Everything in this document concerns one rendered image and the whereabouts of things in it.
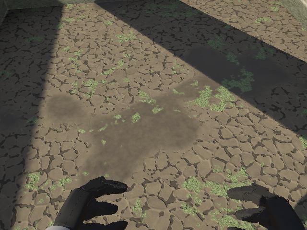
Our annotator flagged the robot left hand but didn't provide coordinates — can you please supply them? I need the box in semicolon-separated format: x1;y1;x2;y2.
53;176;128;230

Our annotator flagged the robot right hand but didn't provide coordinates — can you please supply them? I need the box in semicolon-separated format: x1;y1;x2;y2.
226;183;306;230

